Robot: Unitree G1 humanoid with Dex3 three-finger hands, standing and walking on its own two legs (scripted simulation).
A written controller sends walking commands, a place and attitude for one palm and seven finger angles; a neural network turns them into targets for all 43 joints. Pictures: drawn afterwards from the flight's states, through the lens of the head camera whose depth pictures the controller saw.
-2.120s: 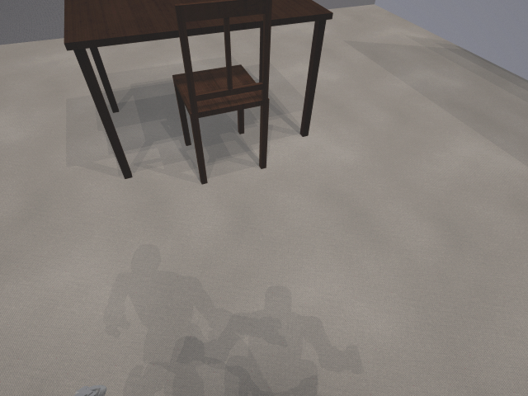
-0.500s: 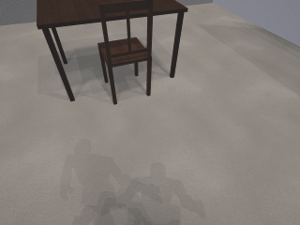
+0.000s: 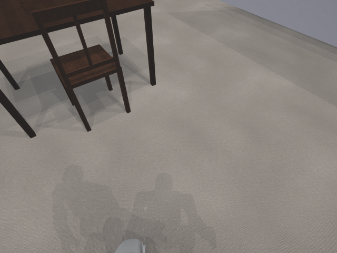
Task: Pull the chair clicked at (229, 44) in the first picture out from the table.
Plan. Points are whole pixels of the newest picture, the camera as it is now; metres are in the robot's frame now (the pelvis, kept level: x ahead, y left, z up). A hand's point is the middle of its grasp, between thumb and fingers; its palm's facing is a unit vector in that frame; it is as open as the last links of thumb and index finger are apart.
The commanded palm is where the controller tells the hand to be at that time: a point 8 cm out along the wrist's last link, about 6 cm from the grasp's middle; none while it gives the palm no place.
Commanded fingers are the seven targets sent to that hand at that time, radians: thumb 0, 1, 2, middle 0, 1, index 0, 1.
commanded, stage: walk to a spot facing it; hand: left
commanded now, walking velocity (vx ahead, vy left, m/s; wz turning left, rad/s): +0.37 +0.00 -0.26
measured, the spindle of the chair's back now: (83, 42) +1.16 +0.60 -0.10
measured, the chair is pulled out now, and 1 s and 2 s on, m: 0.00 0.00 0.00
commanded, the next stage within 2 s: turn to face it in 1.50 s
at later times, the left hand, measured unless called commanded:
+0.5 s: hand (98, 211) +0.26 +0.25 -0.19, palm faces -0.08 -0.98 -0.15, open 7.3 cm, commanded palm none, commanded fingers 0.00 0.90 0.90 -0.20 -0.30 -0.20 -0.30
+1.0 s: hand (153, 131) +0.61 +0.12 -0.19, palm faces -0.32 -0.94 -0.13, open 7.3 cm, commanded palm none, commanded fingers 0.00 0.90 0.90 -0.20 -0.30 -0.20 -0.30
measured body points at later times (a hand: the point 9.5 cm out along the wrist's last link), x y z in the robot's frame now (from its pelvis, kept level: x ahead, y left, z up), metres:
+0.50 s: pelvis +0.23 +0.07 -0.01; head +0.24 +0.10 +0.44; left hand +0.27 +0.31 -0.18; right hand +0.25 -0.17 -0.14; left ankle +0.26 +0.13 -0.74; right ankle +0.18 -0.06 -0.64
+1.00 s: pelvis +0.46 +0.00 -0.03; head +0.49 +0.00 +0.42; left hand +0.62 +0.17 -0.18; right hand +0.26 -0.11 -0.16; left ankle +0.30 +0.14 -0.66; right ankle +0.49 -0.07 -0.74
